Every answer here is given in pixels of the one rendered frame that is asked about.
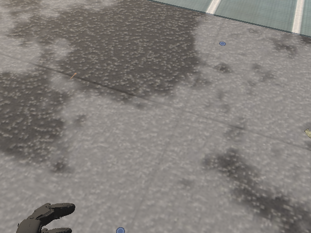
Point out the left robot hand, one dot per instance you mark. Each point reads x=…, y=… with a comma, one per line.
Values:
x=43, y=216

